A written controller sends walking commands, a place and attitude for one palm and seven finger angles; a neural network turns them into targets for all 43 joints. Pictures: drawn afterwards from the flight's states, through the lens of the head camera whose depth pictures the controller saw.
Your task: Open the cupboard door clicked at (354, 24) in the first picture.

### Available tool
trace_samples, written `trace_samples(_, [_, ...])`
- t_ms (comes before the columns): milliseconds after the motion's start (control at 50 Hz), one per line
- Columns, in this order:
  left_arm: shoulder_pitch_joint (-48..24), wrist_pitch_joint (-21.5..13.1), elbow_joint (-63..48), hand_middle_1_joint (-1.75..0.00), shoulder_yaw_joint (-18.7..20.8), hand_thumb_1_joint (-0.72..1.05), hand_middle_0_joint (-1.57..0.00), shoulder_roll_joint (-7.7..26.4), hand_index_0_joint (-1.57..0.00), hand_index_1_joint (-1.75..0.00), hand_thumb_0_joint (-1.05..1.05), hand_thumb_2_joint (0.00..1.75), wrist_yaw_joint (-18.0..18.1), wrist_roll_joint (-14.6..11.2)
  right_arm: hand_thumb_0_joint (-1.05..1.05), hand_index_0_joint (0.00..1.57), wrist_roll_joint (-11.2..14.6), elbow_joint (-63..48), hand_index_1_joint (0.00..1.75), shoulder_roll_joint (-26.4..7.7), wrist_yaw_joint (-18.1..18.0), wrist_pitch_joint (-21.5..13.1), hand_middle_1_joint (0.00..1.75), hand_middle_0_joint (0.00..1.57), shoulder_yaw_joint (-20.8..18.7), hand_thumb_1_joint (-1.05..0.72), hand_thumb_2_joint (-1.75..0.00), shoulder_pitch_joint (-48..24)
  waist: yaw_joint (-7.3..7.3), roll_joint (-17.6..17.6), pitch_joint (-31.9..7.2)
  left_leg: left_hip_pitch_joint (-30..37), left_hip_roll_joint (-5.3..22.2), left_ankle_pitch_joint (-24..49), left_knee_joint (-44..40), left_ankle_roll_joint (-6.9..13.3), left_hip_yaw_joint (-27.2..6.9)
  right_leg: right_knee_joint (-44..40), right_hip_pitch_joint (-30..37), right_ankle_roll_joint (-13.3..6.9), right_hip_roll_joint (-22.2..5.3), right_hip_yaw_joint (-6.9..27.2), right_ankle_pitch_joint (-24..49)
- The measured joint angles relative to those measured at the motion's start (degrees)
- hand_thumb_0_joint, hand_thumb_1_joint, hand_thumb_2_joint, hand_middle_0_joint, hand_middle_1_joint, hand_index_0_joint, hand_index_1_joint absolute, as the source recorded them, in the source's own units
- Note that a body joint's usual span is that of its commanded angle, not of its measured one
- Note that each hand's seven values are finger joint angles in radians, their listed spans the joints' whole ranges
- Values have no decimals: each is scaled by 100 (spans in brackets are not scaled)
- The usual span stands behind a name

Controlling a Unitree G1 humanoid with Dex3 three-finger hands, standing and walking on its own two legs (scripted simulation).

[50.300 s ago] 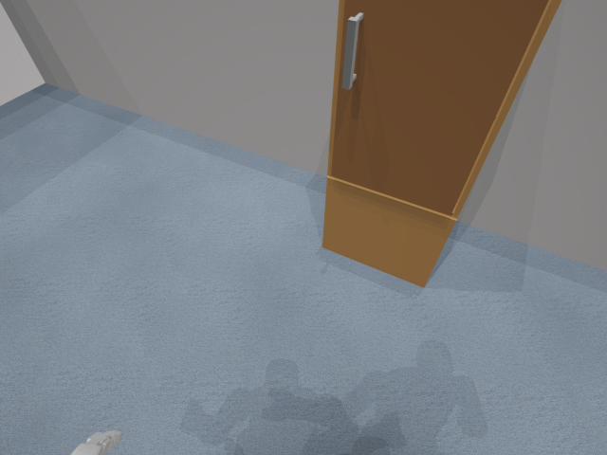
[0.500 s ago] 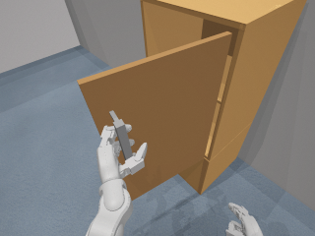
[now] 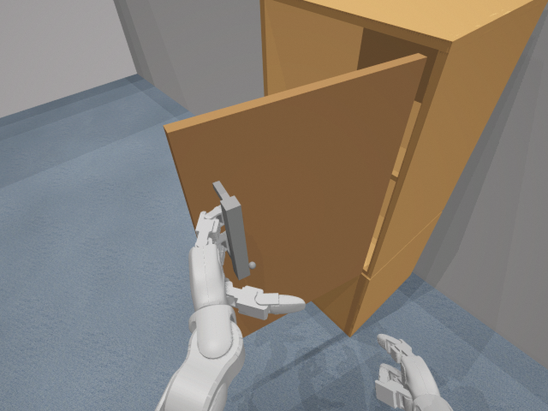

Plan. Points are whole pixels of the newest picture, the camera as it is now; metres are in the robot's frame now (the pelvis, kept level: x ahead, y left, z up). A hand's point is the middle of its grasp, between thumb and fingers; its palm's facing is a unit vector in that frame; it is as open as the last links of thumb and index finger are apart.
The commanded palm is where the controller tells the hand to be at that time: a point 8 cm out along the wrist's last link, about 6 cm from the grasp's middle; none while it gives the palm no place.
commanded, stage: open thumb and fingers to let go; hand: left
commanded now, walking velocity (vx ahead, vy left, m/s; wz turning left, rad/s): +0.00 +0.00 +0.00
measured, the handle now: (231, 232) +0.34 +0.09 +0.11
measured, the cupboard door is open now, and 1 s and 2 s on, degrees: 77 83 83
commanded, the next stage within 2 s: slide the hand sideways off the handle in 0.02 s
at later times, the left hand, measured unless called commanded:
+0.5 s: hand (262, 305) +0.23 +0.04 +0.11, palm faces -0.09 -1.00 +0.01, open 16.4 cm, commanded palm +0.20 +0.09 +0.11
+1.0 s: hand (218, 322) +0.20 +0.09 +0.11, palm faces -0.07 -1.00 -0.02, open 16.2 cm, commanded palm +0.17 +0.15 +0.11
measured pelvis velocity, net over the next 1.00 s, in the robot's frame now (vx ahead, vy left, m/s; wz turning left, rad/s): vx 0.00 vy -0.01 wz -0.01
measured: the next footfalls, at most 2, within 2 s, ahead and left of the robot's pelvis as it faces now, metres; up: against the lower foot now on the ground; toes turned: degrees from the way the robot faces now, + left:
none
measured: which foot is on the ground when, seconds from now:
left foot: down 0.00-1.00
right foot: down 0.00-1.00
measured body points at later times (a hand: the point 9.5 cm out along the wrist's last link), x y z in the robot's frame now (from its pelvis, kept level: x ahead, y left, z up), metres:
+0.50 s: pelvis -0.02 +0.00 +0.00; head -0.03 -0.02 +0.45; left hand +0.22 +0.09 +0.11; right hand +0.16 -0.21 -0.08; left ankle +0.02 +0.13 -0.72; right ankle -0.02 -0.11 -0.72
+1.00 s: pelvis +0.00 -0.01 -0.01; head +0.01 -0.03 +0.44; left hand +0.20 +0.14 +0.11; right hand +0.20 -0.22 -0.07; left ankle +0.02 +0.13 -0.72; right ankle -0.02 -0.11 -0.72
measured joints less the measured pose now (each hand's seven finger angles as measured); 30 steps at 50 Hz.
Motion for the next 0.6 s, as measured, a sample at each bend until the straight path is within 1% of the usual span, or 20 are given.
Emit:
trace_samples(100, [-154,109,48,-53,-94,-50,-23,-2,-24,-54,-1,30,67,-22,1,20,0,60,30,14,55,20,30,20,29,-90,-90,-57,-16,39,19,-92,1,-11,109,5,-7,103,-86,4,-1,-5,-11])
trace_samples(140, [-239,137,99,-49,-65,-50,-26,-33,-25,-53,-1,30,92,-45,1,20,0,88,30,7,68,26,30,20,29,-90,-90,-65,-6,54,28,-129,2,-3,141,0,-18,139,-121,-2,1,-15,-10])
trace_samples(160, [-227,126,90,-47,-16,-50,-27,-43,-24,-53,-1,30,-10,35,1,20,3,67,30,-2,81,43,30,20,38,-90,-90,-60,-22,48,68,-122,-11,9,138,4,-26,154,-117,-2,-11,-24,-10])
trace_samples(180, [-156,42,58,-46,43,-50,-27,-33,-22,-52,-1,30,-285,100,1,20,23,-3,30,-15,78,53,30,20,41,-90,-90,-6,-27,33,94,-120,-30,30,119,11,-33,166,-122,0,-29,-31,-9])
trace_samples(220, [37,-216,-28,-42,139,-50,-24,115,-18,-49,-1,30,-1044,101,1,20,78,-177,30,-65,12,25,30,20,46,-90,-90,181,5,18,105,-134,-59,73,86,22,-42,184,-151,1,-58,-42,-4])
trace_samples(260, [199,-485,-92,-39,173,-50,-20,353,-15,-45,-1,30,-1765,-78,1,20,141,-310,30,-148,-78,-57,30,20,56,-90,-90,361,21,44,101,-160,-77,91,94,25,-59,209,-175,3,-75,-60,-6])
trace_samples(280, [256,-599,-107,-38,174,-50,-19,454,-13,-43,-1,30,-2029,-180,1,20,172,-343,30,-191,-124,-112,30,20,64,-90,-90,426,18,61,103,-171,-84,93,107,25,-67,223,-182,6,-82,-68,-9])
trace_samples(320, [328,-755,-115,-35,159,-50,-16,566,-12,-39,-1,30,-2332,-357,1,20,221,-362,30,-262,-199,-232,30,20,69,-90,-90,509,2,94,119,-180,-88,94,130,26,-74,242,-186,11,-85,-74,-9])
trace_samples(380, [421,-847,-122,-33,154,-51,-13,545,-12,-35,-1,30,-2409,-485,1,20,251,-342,30,-307,-250,-381,30,20,65,-90,-90,562,-22,100,122,-159,-80,112,110,26,-39,245,-193,14,-81,-38,11])
trace_samples(500, [687,-884,-259,-31,181,-51,-11,460,-13,-32,-1,30,-2299,-395,1,19,235,-403,30,-257,-218,-527,30,19,80,-90,-90,607,-69,24,75,-46,-28,155,-13,10,67,188,-161,-2,-36,70,63])
trace_samples(600, [883,-959,-437,-30,321,-51,-12,604,-13,-30,-1,30,-2440,-420,1,19,210,-452,30,-215,-230,-558,30,20,133,-90,-90,575,-75,-26,79,78,32,167,-119,-12,115,74,-63,-23,24,120,104])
